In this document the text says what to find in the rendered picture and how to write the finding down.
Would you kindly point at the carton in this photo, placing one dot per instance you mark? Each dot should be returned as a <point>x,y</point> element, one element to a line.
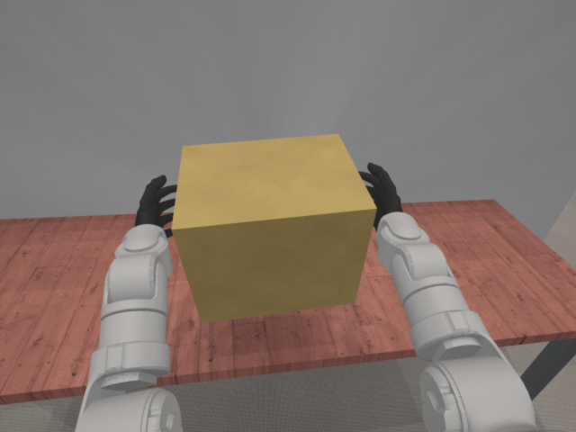
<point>270,226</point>

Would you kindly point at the robot right forearm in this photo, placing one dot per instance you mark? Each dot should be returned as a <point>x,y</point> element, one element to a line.
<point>442,326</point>

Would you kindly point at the robot left forearm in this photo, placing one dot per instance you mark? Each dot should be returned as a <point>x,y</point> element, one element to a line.
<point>132,351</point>

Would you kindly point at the right robot upper arm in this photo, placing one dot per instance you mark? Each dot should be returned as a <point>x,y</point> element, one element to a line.
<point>475,394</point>

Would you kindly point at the left robot upper arm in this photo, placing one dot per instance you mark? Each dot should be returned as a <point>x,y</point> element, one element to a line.
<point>152,410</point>

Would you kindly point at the right robot hand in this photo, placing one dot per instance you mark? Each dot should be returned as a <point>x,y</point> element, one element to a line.
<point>383,192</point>

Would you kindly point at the table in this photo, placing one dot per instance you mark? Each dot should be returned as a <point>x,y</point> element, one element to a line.
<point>52,273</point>

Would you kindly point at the left robot hand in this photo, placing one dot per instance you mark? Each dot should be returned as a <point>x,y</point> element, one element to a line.
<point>150,207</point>

